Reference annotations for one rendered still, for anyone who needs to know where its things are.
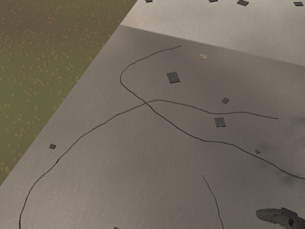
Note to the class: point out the robot right hand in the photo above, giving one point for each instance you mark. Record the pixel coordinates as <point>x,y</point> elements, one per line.
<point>284,217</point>

